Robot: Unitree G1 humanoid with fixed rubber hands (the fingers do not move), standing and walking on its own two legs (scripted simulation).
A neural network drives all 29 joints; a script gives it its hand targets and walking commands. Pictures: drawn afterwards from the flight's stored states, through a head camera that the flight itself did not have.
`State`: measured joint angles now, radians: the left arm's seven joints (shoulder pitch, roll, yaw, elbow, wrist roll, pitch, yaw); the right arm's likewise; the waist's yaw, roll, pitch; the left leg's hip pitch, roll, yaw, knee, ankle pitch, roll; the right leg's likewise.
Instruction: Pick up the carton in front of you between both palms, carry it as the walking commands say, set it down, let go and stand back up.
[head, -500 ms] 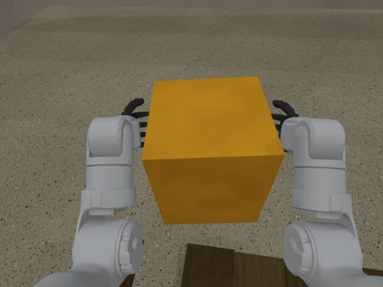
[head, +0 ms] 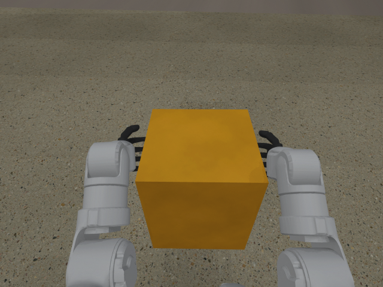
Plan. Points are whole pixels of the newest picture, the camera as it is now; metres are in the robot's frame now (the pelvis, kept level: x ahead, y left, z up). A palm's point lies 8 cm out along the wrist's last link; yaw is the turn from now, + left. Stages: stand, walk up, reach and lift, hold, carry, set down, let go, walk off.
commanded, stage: carry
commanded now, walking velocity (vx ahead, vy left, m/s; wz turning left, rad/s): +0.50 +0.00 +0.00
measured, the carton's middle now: (199, 180) +0.35 -0.02 +0.02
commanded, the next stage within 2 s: none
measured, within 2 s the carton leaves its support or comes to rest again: neither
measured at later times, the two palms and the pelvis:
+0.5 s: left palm (100, 60) +0.63 +0.21 +0.17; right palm (214, 46) +0.68 -0.08 +0.17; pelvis +0.29 +0.00 -0.01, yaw +3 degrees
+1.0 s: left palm (143, 44) +0.94 +0.14 +0.06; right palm (222, 45) +0.93 -0.16 +0.05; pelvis +0.57 +0.00 -0.05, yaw +2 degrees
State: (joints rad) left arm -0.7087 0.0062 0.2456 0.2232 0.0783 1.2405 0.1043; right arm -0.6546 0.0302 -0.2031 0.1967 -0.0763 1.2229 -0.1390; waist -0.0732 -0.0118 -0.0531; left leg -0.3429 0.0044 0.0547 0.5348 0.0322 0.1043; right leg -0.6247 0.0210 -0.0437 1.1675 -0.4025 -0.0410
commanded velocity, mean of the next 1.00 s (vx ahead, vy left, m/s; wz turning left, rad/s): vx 0.50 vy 0.00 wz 0.00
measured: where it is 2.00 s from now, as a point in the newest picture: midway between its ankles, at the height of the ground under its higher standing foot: (180, 165)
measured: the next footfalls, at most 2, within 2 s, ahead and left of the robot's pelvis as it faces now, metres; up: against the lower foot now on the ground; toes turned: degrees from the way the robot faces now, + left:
right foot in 0.14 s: +0.22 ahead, -0.09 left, +0.01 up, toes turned -2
left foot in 0.52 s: +0.46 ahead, +0.11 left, -0.03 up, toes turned +6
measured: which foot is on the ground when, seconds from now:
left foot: down 0.00-0.16, up 0.18-0.50, down 0.52-1.00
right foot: up 0.00-0.12, down 0.14-0.54, up 0.56-0.98, down 1.00-1.00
